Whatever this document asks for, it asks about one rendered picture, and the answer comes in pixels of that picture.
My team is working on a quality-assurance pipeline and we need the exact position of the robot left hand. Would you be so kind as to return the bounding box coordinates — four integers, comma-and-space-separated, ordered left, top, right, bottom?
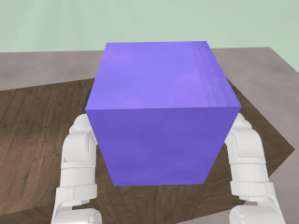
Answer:
81, 87, 93, 115

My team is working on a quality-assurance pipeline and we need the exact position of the pedestal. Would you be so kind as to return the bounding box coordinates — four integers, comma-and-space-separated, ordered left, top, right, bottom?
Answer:
0, 78, 295, 224

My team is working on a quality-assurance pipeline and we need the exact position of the robot left forearm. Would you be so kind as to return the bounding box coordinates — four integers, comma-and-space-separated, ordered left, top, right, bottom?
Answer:
50, 114, 98, 224

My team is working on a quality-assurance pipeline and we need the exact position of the robot left upper arm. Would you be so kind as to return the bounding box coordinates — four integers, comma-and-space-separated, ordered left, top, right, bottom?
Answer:
53, 208, 103, 224

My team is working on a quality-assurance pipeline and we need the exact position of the robot right upper arm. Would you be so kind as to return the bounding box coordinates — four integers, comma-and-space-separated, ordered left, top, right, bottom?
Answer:
229, 205, 285, 224

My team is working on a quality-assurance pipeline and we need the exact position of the robot right forearm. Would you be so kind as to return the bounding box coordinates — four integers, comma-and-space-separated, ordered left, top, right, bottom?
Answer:
224, 113, 286, 224

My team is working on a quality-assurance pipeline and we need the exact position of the carton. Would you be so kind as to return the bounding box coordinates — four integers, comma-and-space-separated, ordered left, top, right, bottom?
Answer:
85, 41, 242, 187

